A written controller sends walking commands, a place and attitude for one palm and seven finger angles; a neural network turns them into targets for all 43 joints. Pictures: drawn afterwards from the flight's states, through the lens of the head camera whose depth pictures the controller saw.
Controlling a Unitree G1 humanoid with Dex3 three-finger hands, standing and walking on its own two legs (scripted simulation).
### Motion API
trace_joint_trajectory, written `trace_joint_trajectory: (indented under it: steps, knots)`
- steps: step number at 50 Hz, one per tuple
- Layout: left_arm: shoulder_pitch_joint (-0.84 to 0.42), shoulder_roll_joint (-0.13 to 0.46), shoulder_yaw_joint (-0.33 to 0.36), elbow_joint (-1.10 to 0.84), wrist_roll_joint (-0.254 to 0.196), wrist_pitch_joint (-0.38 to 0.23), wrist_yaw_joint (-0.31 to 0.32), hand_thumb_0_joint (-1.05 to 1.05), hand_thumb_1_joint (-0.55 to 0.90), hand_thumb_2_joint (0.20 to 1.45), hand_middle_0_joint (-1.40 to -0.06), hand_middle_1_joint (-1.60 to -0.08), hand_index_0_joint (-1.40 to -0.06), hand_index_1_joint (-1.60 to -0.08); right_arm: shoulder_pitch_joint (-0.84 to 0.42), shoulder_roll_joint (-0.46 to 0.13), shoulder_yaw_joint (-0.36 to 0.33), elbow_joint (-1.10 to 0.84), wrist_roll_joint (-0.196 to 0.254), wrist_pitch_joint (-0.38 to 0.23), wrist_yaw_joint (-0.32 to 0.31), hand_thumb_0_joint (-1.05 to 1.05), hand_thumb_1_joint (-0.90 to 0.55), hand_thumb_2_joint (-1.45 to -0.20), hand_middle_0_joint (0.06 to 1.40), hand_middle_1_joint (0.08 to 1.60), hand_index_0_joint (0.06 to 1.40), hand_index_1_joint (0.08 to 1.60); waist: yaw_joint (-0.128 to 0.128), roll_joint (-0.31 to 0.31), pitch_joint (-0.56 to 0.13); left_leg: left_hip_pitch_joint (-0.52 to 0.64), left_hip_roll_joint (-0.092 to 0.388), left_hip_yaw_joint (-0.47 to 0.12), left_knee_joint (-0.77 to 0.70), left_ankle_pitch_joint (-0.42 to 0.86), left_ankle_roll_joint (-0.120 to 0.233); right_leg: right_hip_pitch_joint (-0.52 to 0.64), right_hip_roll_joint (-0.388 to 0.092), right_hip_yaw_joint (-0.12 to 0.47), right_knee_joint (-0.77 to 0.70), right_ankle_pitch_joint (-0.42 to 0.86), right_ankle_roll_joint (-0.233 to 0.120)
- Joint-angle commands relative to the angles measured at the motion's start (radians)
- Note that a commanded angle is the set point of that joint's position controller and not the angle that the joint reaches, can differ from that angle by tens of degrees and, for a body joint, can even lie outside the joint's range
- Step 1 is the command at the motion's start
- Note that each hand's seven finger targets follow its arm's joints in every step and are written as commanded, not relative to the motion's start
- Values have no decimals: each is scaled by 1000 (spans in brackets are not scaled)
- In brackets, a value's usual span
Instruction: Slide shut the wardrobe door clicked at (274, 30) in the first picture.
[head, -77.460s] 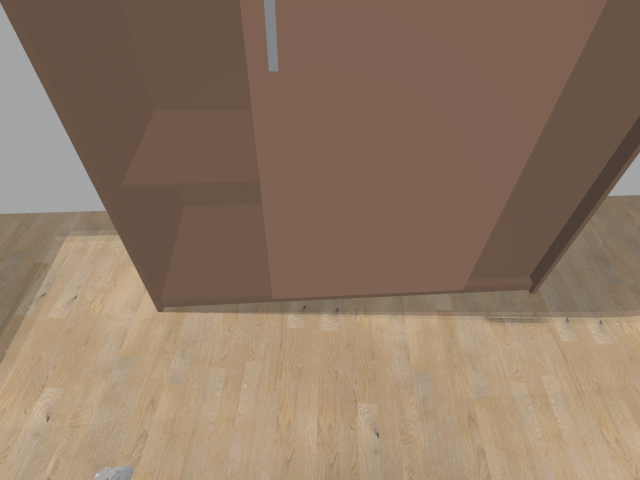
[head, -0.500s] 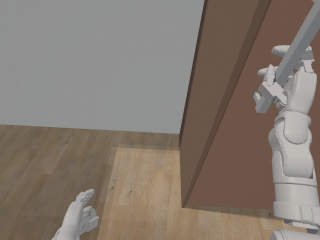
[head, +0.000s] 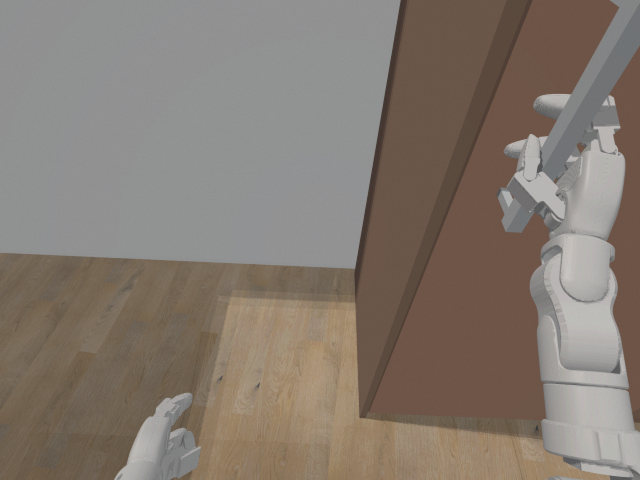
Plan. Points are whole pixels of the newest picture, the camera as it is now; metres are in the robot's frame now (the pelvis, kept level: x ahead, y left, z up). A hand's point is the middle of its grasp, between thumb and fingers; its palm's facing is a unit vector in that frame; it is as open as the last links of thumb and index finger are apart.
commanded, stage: stop walking and hold the door there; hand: right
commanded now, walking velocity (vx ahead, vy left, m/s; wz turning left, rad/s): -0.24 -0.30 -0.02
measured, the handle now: (555, 126) +0.40 -0.21 +0.27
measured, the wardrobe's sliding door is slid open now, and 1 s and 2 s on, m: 0.00 0.00 0.00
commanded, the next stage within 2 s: loosen the grip on the handle in 1.42 s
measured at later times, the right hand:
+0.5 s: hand (520, 179) +0.36 -0.18 +0.23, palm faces +0.24 +0.97 -0.09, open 6.2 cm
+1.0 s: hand (530, 184) +0.35 -0.19 +0.23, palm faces +0.03 +1.00 -0.08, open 6.2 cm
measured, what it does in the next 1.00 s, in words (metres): steps to the right: left foot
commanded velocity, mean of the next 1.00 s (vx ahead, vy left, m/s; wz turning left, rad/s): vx -0.07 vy -0.13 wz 0.01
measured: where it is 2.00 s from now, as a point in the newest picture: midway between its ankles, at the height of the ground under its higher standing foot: outside the picture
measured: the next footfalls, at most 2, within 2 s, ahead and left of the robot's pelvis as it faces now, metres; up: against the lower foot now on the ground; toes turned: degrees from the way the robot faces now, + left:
left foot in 0.86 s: +0.02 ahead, -0.01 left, +0.00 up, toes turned +3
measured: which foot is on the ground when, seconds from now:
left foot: down 0.00-0.64, up 0.66-0.84, down 0.86-1.00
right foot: down 0.00-1.00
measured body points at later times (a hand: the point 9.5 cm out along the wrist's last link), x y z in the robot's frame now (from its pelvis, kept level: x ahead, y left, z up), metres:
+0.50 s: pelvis -0.02 -0.03 -0.02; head +0.02 +0.00 +0.43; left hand +0.18 +0.18 -0.13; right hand +0.34 -0.23 +0.24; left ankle +0.01 +0.13 -0.74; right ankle -0.04 -0.09 -0.73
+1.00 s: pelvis -0.03 -0.10 +0.00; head +0.00 -0.08 +0.44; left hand +0.16 +0.09 -0.12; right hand +0.34 -0.24 +0.24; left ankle -0.02 -0.01 -0.74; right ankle -0.02 -0.19 -0.74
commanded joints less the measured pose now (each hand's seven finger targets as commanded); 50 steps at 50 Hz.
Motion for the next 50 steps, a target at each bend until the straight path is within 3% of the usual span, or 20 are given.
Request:
trace_joint_trajectory:
  steps: [1,10,16,20,21,22,23,24,25,27,30,32,33,35,38,42,44,45,46,50]
  knots:
    - [-131,116,35,-164,-2,-46,14,0,900,900,-200,-300,-200,-300,-401,-26,154,-322,-24,-134,59,0,-900,-900,450,1400,450,1400,49,-52,-330,77,19,-16,31,424,50,138,-115,95,-34,621,5]
    - [-152,113,35,-187,-16,31,36,0,900,900,-200,-300,-200,-300,-434,-69,127,-339,-22,-99,40,0,-900,-900,450,1400,450,1400,45,50,-397,99,156,-101,119,642,76,27,-66,123,55,481,15]
    - [-188,117,26,-198,-16,23,20,0,900,900,-200,-300,-200,-300,-491,-7,172,-339,-13,-104,55,0,-900,-900,450,1400,450,1400,34,-113,-359,-83,33,41,267,-43,27,124,-178,166,-23,742,-61]
    - [-195,126,23,-187,-9,5,-3,0,900,900,-200,-300,-200,-300,-519,6,187,-318,-16,-110,62,0,-900,-900,450,1400,450,1400,17,-100,-320,-36,49,44,141,-13,43,111,-169,159,47,736,-63]
    - [-197,122,20,-186,-11,5,-7,0,900,900,-200,-300,-200,-300,-522,2,187,-317,-19,-110,61,0,-900,-900,450,1400,450,1400,16,-53,-333,27,84,10,92,142,57,70,-147,153,109,691,-46]
    - [-188,127,26,-183,-12,14,-8,0,900,900,-200,-300,-200,-300,-516,-27,176,-303,-25,-107,55,0,-900,-900,450,1400,450,1400,19,98,-354,125,182,-105,46,436,96,-42,-88,134,228,550,-15]
    - [-184,128,38,-184,-15,17,-4,0,900,900,-200,-300,-200,-300,-515,-49,155,-304,-23,-104,45,0,-900,-900,450,1400,450,1400,11,268,-395,274,323,-289,21,747,184,-221,23,108,378,207,36]
    - [-200,123,45,-182,-7,17,3,0,900,900,-200,-300,-200,-300,-494,-48,140,-285,-21,-91,39,0,-900,-900,450,1400,450,1400,-19,359,-390,338,459,-423,-30,917,266,-359,65,219,487,-241,48]
    - [-207,107,35,-181,-6,17,9,0,900,900,-200,-300,-200,-300,-503,-53,138,-297,-23,-75,35,0,-900,-900,450,1400,450,1400,-27,345,-361,320,506,-403,3,901,261,-393,15,345,509,-323,30]
    - [-206,100,14,-151,3,19,21,0,900,900,-200,-300,-200,-300,-541,-117,69,-321,-39,-60,24,0,-900,-900,450,1400,450,1400,22,265,-382,277,427,-216,100,867,177,-304,7,338,303,-255,22]
    - [-240,75,13,-169,0,51,23,0,900,900,-200,-300,-200,-300,-598,-23,172,-384,-28,-63,51,0,-900,-900,450,1400,450,1400,37,106,-461,81,232,17,261,521,65,66,51,104,-85,288,44]
    - [-197,107,44,-208,-18,36,-1,0,900,900,-200,-300,-200,-300,-638,107,299,-354,-8,-89,83,0,-900,-900,450,1400,450,1400,45,-209,-419,-188,23,54,518,-351,0,172,-253,342,-114,670,-117]
    - [-174,93,30,-206,-16,17,-13,0,900,900,-200,-300,-200,-300,-625,156,321,-313,-14,-97,92,0,-900,-900,450,1400,450,1400,61,-208,-405,-204,-10,25,609,-454,10,124,-258,370,-119,606,-156]
    - [-137,113,43,-162,-21,-7,-20,0,900,900,-200,-300,-200,-300,-696,132,313,-332,-23,-115,89,0,-900,-900,450,1400,450,1400,78,-40,-372,-258,-10,11,519,-333,15,227,-229,309,-27,786,-165]
    - [-140,106,31,-158,-16,-39,-35,0,900,900,-200,-300,-200,-300,-700,143,341,-314,-29,-115,96,0,-900,-900,450,1400,450,1400,62,-89,-395,-191,-23,22,252,-223,27,339,-206,253,-1,880,-112]
    - [-140,100,13,-164,-2,-59,-38,0,900,900,-200,-300,-200,-300,-676,106,316,-278,-39,-115,103,0,-900,-900,450,1400,450,1400,48,-94,-396,53,-14,-24,-44,47,50,231,-190,241,23,767,-56]
    - [-147,84,14,-176,-6,-59,-27,0,900,900,-200,-300,-200,-300,-666,93,297,-269,-31,-120,107,0,-900,-900,450,1400,450,1400,56,59,-412,149,55,-121,-67,437,72,130,-128,210,80,602,-13]
    - [-130,88,27,-173,-12,-58,-26,0,900,900,-200,-300,-200,-300,-652,102,301,-230,-23,-121,108,0,-900,-900,450,1400,450,1400,56,221,-417,186,102,-194,-56,544,93,74,-86,208,101,487,8]
    - [-131,89,33,-170,-14,-58,-24,0,900,900,-200,-300,-200,-300,-659,135,328,-225,-20,-124,110,0,-900,-900,450,1400,450,1400,52,261,-413,199,131,-227,-55,595,116,51,-55,221,93,371,15]
    - [-131,99,28,-157,-5,-55,-18,0,900,900,-200,-300,-200,-300,-665,131,317,-198,-22,-142,103,0,-900,-900,450,1400,450,1400,47,13,-433,94,36,-104,-18,278,63,167,-119,262,-50,520,-22]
